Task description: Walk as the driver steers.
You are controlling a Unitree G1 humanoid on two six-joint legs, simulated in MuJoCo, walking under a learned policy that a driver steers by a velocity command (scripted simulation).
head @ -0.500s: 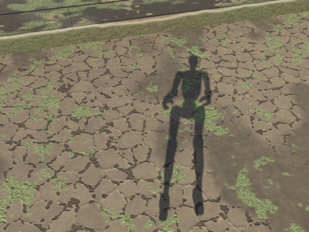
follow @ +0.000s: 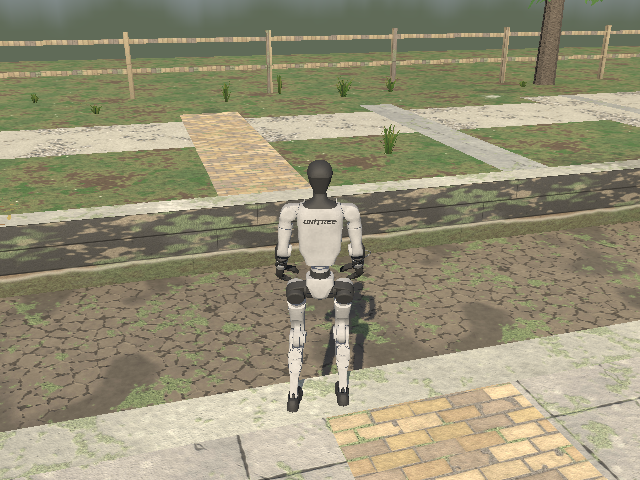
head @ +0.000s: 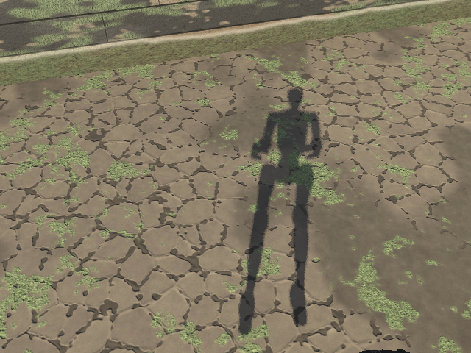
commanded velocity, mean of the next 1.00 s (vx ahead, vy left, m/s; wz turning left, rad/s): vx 0.50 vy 0.00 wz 0.00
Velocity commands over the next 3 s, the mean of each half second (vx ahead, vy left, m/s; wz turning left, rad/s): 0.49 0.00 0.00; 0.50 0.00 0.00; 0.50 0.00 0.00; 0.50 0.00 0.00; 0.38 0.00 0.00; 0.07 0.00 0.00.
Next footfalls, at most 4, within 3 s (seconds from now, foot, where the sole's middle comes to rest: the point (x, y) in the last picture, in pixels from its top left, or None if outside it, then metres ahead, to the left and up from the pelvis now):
none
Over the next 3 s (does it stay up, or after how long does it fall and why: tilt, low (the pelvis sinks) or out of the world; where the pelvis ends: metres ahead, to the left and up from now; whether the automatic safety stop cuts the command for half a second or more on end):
stays up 0.03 0.00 0.03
